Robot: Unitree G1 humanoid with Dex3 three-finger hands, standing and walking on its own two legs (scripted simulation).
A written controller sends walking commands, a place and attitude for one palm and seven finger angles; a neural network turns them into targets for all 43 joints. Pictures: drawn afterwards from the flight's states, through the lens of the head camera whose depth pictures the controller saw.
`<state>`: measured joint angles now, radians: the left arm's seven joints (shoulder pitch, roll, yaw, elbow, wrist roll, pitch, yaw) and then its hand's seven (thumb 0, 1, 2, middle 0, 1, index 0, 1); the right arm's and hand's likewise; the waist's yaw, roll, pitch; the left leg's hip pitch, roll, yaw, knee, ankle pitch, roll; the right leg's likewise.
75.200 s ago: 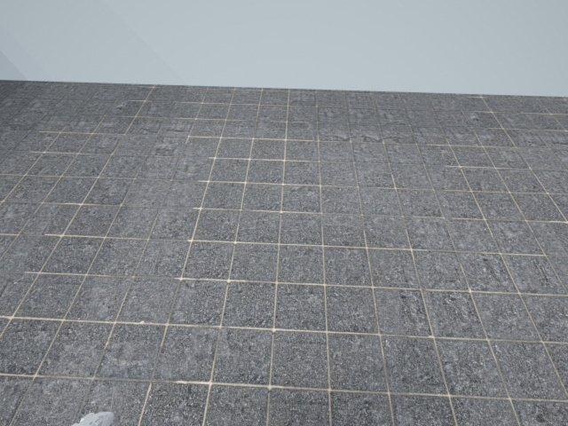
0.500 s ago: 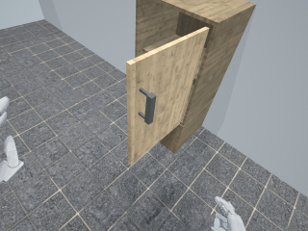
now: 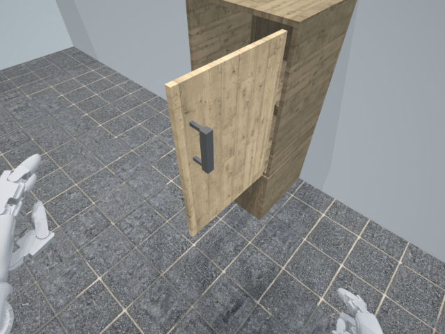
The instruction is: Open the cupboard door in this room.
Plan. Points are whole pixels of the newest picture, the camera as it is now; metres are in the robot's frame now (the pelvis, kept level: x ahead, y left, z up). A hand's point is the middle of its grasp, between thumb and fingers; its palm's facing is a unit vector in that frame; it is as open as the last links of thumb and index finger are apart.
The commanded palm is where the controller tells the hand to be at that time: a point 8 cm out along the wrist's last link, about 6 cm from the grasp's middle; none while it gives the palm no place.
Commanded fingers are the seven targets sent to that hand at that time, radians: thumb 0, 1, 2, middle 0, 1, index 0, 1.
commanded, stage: let the arm hang, fingers relaxed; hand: left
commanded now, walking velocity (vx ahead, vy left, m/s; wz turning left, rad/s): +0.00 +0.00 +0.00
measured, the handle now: (201, 147) +0.52 +0.08 +0.03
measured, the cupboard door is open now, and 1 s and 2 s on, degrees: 88 88 88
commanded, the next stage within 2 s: look to check the result in 1.06 s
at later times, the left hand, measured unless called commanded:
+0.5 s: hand out of the picture -0.11 +0.17 -0.16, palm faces +0.10 -0.98 -0.20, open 7.3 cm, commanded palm none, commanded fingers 0.00 0.90 0.90 -0.20 -0.30 -0.20 -0.30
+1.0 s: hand out of the picture -0.01 +0.16 -0.17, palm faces +0.08 -0.98 -0.18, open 7.3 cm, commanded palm none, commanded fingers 0.00 0.90 0.90 -0.20 -0.30 -0.20 -0.30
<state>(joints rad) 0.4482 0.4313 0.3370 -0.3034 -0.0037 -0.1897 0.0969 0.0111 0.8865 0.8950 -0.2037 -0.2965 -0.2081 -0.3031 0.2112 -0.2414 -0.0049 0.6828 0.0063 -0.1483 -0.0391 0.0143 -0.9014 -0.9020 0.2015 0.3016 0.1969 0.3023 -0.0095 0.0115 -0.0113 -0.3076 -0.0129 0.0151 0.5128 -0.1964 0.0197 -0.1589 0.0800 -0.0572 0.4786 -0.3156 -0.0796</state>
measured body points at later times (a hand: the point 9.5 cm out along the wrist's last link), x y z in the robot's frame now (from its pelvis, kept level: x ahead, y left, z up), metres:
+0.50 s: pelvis -0.02 +0.00 +0.00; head +0.01 +0.00 +0.45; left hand -0.12 +0.22 -0.15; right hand -0.04 -0.21 -0.16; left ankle +0.04 +0.11 -0.73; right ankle -0.04 -0.06 -0.74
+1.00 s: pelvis +0.00 +0.00 +0.01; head +0.00 -0.01 +0.46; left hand -0.02 +0.21 -0.15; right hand -0.01 -0.21 -0.16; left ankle +0.04 +0.11 -0.73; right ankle -0.04 -0.06 -0.73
